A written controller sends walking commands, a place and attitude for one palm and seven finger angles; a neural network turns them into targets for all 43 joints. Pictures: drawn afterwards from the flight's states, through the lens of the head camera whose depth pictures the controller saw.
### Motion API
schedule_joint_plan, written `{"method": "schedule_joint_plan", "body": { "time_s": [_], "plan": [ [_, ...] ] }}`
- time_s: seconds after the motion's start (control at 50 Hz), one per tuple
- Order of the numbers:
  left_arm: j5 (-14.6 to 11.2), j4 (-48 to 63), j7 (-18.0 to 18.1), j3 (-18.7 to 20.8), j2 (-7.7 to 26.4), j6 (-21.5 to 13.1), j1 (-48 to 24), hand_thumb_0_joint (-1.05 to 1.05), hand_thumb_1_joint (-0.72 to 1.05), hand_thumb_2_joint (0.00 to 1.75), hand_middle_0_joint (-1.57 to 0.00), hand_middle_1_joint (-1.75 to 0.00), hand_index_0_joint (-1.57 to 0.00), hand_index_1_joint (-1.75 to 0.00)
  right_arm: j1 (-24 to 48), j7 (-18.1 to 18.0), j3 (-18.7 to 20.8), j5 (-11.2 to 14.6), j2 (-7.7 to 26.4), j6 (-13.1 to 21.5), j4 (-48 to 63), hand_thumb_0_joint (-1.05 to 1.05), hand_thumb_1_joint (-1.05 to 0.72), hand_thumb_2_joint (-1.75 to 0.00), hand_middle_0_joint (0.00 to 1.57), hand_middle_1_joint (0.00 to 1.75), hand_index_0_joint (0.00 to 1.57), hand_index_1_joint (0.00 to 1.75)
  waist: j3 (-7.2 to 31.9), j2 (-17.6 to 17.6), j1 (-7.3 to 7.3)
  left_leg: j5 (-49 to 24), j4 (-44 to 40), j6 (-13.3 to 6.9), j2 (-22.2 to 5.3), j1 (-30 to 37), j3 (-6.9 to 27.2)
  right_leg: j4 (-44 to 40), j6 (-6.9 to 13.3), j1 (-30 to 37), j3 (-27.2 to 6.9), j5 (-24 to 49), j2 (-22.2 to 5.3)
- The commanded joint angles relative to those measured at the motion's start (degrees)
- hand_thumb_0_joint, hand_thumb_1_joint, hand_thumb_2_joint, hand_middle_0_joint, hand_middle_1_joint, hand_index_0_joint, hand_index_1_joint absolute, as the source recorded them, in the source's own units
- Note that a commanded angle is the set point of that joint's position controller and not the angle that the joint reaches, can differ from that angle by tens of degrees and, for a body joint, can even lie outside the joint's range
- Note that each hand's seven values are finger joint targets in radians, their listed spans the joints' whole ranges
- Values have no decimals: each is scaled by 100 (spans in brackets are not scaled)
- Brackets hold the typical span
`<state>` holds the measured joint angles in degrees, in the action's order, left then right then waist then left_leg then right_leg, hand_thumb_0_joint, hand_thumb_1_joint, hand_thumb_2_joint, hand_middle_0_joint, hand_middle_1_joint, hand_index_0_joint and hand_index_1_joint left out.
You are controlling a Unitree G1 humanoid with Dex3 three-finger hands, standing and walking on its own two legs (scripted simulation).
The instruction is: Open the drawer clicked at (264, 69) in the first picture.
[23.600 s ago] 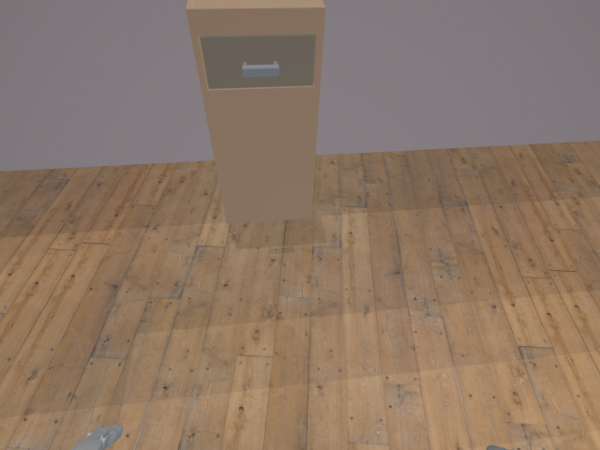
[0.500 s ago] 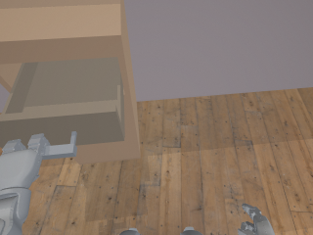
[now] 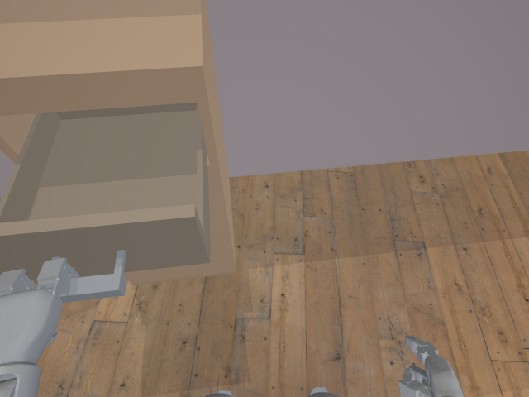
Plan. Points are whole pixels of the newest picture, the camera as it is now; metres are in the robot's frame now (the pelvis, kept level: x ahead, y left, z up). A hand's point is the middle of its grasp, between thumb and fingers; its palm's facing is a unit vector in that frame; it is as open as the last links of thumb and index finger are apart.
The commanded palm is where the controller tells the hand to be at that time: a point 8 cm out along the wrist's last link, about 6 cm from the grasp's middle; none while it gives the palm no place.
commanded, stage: pull the drawer open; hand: left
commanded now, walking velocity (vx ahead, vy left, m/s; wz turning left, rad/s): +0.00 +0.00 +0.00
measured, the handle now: (86, 274) +0.28 +0.29 +0.01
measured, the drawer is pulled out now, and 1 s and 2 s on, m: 0.23 0.30 0.30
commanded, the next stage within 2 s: open the thumb to release the handle in 0.92 s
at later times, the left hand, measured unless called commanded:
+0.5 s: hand (35, 367) +0.16 +0.31 -0.01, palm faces -0.07 -0.01 -1.00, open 6.3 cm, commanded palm +0.12 +0.31 +0.04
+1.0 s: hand (31, 386) +0.14 +0.31 -0.01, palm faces -0.05 +0.01 -1.00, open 6.4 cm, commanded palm +0.12 +0.32 +0.04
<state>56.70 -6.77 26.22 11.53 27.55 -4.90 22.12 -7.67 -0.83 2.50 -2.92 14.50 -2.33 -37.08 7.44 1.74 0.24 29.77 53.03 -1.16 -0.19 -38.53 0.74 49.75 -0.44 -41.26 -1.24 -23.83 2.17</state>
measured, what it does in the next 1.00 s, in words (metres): stands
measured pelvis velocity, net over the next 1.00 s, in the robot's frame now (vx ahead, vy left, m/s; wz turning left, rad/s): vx -0.01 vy -0.01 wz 0.01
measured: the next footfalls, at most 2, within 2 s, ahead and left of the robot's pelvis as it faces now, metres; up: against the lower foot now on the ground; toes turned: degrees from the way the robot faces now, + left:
none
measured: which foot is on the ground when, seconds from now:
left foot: down 0.00-1.00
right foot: down 0.00-1.00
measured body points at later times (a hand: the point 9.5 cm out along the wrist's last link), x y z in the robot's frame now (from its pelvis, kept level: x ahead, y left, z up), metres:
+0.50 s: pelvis +0.00 +0.00 +0.00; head +0.06 +0.00 +0.44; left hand +0.16 +0.31 +0.05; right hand +0.20 -0.24 -0.10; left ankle -0.05 +0.10 -0.69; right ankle +0.00 -0.13 -0.69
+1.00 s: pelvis -0.01 -0.01 -0.01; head +0.05 -0.01 +0.44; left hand +0.13 +0.31 +0.05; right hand +0.20 -0.24 -0.11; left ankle -0.05 +0.10 -0.69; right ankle +0.00 -0.13 -0.69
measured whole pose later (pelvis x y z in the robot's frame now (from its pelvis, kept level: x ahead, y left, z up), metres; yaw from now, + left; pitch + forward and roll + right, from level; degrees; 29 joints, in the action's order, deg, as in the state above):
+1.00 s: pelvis -0.01 -0.01 -0.01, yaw +1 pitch +14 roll -1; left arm 57.1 -1.0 30.2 10.8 26.5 -6.3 32.8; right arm -4.9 -1.5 1.7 -3.4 13.3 -2.7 -36.5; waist 7.3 1.6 2.7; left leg 30.6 56.0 -0.5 0.1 -39.4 1.3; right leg 53.9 0.3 -42.5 -0.6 -25.4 1.9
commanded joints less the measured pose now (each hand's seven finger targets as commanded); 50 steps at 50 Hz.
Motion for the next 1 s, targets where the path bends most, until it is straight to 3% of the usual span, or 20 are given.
{"method": "schedule_joint_plan", "body": {
  "time_s": [0.0, 0.08, 0.1, 0.12, 0.18, 0.22, 0.24, 0.28, 0.44, 0.5, 0.56, 0.58, 0.62, 0.7, 0.72, 0.78, 0.86, 0.9, 0.92, 0.98],
  "plan": [
    [-16, 1169, 526, 1049, 1347, 68, 553, 0, 90, 90, -40, -135, -40, -135, 384, -64, 275, 1, 773, 219, 782, 0, -90, -90, 20, 30, 20, 30, 1543, 510, 390, -3658, -552, 122, 26, 983, 94, -194, 257, 1063, 343, 2400, 29],
    [-31, 1374, 577, 1018, 1277, 130, 814, 0, 90, 90, -40, -135, -40, -135, 436, -55, 269, 0, 750, 235, 827, 0, -90, -90, 20, 30, 20, 30, 1646, 594, 445, -3791, -555, 140, 27, 1042, 99, -176, 280, 1153, 355, 2465, 20],
    [-19, 1293, 589, 1024, 1268, 177, 1055, 0, 90, 90, -40, -135, -40, -135, 472, -51, 248, 0, 731, 225, 828, 0, -90, -90, 20, 30, 20, 30, 1582, 605, 488, -3711, -551, 130, 44, 1051, 78, -181, 270, 1140, 333, 2431, 18],
    [-30, 1335, 581, 966, 1239, 204, 888, 0, 90, 90, -40, -135, -40, -135, 451, -55, 251, 17, 731, 211, 834, 0, -90, -90, 20, 30, 20, 30, 1522, 468, 412, -3590, -558, 136, 36, 1009, 104, -190, 264, 1094, 368, 2350, 27],
    [-50, 1488, 556, 937, 1175, 240, 1159, 0, 90, 90, -40, -135, -40, -135, 544, -58, 226, 13, 720, 222, 893, 0, -90, -90, 20, 30, 20, 30, 1493, 646, 476, -3668, -604, 139, 31, 1039, 109, -213, 285, 1145, 373, 2311, 13],
    [-48, 1422, 526, 936, 1175, 263, 1153, 0, 90, 90, -40, -135, -40, -135, 547, -67, 216, 32, 697, 208, 882, 0, -90, -90, 20, 30, 20, 30, 1330, 486, 463, -3423, -624, 125, 42, 978, 104, -246, 275, 1099, 369, 2181, 25],
    [-16, 1450, 521, 848, 1109, 238, 1129, 0, 90, 90, -40, -135, -40, -135, 592, -81, 202, 20, 689, 225, 908, 0, -90, -90, 20, 30, 20, 30, 1292, 417, 411, -3296, -614, 98, 54, 948, 95, -264, 268, 1055, 361, 2147, 30],
    [-38, 1594, 510, 912, 1167, 238, 1283, 0, 90, 90, -40, -135, -40, -135, 626, -77, 183, 15, 694, 213, 949, 0, -90, -90, 20, 30, 20, 30, 1367, 656, 488, -3411, -656, 115, 43, 996, 103, -261, 298, 1131, 365, 2135, 12],
    [-6, 1650, 534, 960, 1075, 100, 1829, 0, 90, 90, -40, -135, -40, -135, 699, -60, 185, -13, 632, 230, 967, 0, -90, -90, 20, 30, 20, 30, 1224, 400, 518, -3251, -599, 67, 74, 891, 71, -258, 289, 1108, 309, 2210, 10],
    [1, 1753, 584, 911, 1005, 54, 1893, 0, 90, 90, -40, -135, -40, -135, 712, -43, 186, -17, 625, 228, 985, 0, -90, -90, 20, 30, 20, 30, 1204, 651, 512, -3281, -584, 85, 76, 947, 75, -227, 301, 997, 330, 2099, 6],
    [-23, 1703, 642, 1004, 1005, 19, 2055, 0, 90, 90, -40, -135, -40, -135, 711, -30, 217, -20, 611, 223, 967, 0, -90, -90, 20, 30, 20, 30, 1217, 426, 513, -3101, -537, 59, 90, 869, 67, -222, 303, 986, 322, 2083, 13],
    [-31, 1785, 659, 1097, 1105, -1, 2027, 0, 90, 90, -40, -135, -40, -135, 737, -44, 223, -28, 641, 202, 985, 0, -90, -90, 20, 30, 20, 30, 1238, 517, 545, -3154, -551, 64, 91, 830, 73, -214, 319, 1029, 307, 2093, 4],
    [-35, 1683, 687, 1013, 965, -2, 2174, 0, 90, 90, -40, -135, -40, -135, 739, -40, 229, -22, 605, 201, 968, 0, -90, -90, 20, 30, 20, 30, 1165, 427, 531, -2979, -533, 50, 115, 805, 47, -216, 307, 990, 288, 2090, 4],
    [44, 1799, 788, 1114, 1130, -70, 1955, 0, 90, 90, -40, -135, -40, -135, 739, -65, 223, -57, 639, 213, 950, 0, -90, -90, 20, 30, 20, 30, 1297, 574, 533, -3061, -479, 60, 118, 833, 60, -127, 314, 890, 271, 2023, -1],
    [-2, 1705, 787, 1034, 969, -38, 2171, 0, 90, 90, -40, -135, -40, -135, 727, -54, 238, -43, 606, 205, 954, 0, -90, -90, 20, 30, 20, 30, 1277, 505, 546, -3026, -468, 53, 118, 827, 52, -147, 309, 920, 313, 2043, 2],
    [-25, 1702, 810, 1083, 1072, -44, 1801, 0, 90, 90, -40, -135, -40, -135, 748, -101, 228, -51, 657, 199, 948, 0, -90, -90, 20, 30, 20, 30, 1247, 418, 457, -2852, -439, 32, 140, 710, 68, -141, 307, 871, 278, 2042, 3],
    [-53, 1512, 798, 1137, 1147, -45, 1637, 0, 90, 90, -40, -135, -40, -135, 739, -144, 220, -38, 646, 207, 917, 0, -90, -90, 20, 30, 20, 30, 1156, 268, 466, -2367, -450, 6, 189, 580, 35, -185, 298, 900, 229, 1888, -1],
    [-38, 1533, 812, 1236, 1262, -34, 1750, 0, 90, 90, -40, -135, -40, -135, 783, -168, 193, -45, 638, 188, 916, 0, -90, -90, 20, 30, 20, 30, 1341, 400, 549, -2503, -463, 11, 196, 648, 30, -150, 310, 993, 177, 1979, -6],
    [-45, 1491, 793, 1096, 1116, -3, 1736, 0, 90, 90, -40, -135, -40, -135, 756, -166, 209, -21, 622, 189, 913, 0, -90, -90, 20, 30, 20, 30, 1225, 408, 496, -2505, -464, 18, 185, 658, 32, -181, 308, 933, 209, 1960, 3],
    [-100, 1501, 764, 1171, 1217, -3, 1557, 0, 90, 90, -40, -135, -40, -135, 790, -191, 203, -16, 658, 197, 895, 0, -90, -90, 20, 30, 20, 30, 1217, 339, 484, -2463, -494, 11, 180, 595, 46, -205, 305, 998, 219, 1969, -9]
  ]
}}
